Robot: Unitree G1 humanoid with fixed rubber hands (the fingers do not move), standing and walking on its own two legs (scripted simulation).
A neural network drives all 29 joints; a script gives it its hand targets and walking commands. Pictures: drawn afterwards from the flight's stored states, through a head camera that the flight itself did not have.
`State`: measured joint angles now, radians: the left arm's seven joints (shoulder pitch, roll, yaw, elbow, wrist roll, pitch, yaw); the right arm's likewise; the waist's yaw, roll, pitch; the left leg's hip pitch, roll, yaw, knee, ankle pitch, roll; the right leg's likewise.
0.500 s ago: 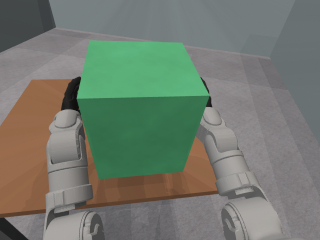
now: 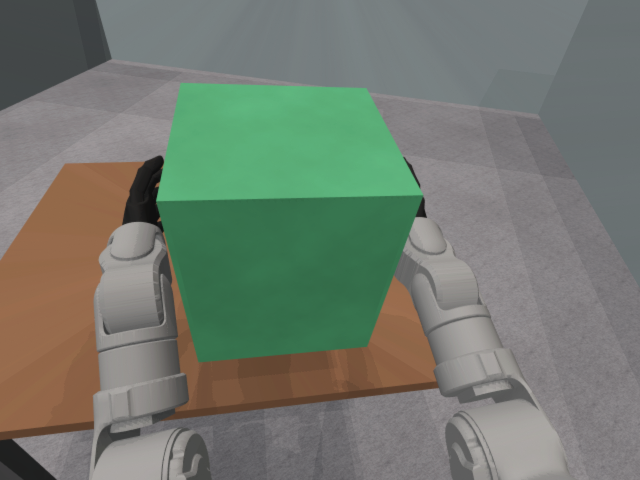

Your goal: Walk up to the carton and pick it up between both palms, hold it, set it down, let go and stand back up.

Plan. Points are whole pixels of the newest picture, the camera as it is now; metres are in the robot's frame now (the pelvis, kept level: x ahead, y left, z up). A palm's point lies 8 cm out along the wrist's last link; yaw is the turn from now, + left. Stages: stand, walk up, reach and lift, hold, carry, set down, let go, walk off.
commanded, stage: hold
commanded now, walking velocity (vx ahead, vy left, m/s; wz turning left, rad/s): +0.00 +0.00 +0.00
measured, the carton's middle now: (281, 226) +0.37 +0.01 +0.19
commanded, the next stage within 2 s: none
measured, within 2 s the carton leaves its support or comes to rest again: neither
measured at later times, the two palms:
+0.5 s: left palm (149, 227) +0.36 +0.16 +0.20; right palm (408, 218) +0.36 -0.14 +0.20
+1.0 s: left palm (147, 227) +0.36 +0.16 +0.20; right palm (407, 217) +0.36 -0.14 +0.20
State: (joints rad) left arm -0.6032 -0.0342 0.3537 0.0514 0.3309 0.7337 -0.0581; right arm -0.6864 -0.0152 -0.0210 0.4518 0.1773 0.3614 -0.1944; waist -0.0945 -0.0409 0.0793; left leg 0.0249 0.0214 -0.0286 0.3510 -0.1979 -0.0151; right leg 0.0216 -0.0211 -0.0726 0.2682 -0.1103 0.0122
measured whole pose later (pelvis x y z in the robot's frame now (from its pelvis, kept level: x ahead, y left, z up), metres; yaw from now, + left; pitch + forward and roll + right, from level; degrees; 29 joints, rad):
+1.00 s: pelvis +0.00 +0.00 +0.00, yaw +0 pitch -10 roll -1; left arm -0.61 -0.03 0.36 0.08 0.33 0.71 -0.06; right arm -0.70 -0.01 -0.03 0.48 0.16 0.34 -0.19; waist -0.10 -0.05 0.08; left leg 0.02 0.02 -0.04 0.35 -0.19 -0.02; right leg 0.02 -0.02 -0.08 0.27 -0.11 0.01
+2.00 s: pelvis +0.00 -0.01 +0.00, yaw +0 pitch -10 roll -1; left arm -0.62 -0.03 0.36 0.09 0.32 0.71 -0.06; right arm -0.70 0.00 -0.04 0.48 0.16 0.33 -0.19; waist -0.10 -0.05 0.08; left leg 0.02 0.02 -0.04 0.34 -0.19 -0.02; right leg 0.01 -0.02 -0.08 0.28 -0.11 0.01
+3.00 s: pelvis +0.00 -0.01 +0.00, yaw +0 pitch -10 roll -1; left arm -0.61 -0.03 0.36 0.08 0.32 0.72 -0.06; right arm -0.70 -0.01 -0.04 0.48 0.16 0.33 -0.19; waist -0.10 -0.05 0.08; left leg 0.02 0.02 -0.04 0.34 -0.19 -0.02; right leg 0.02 -0.02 -0.08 0.28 -0.11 0.00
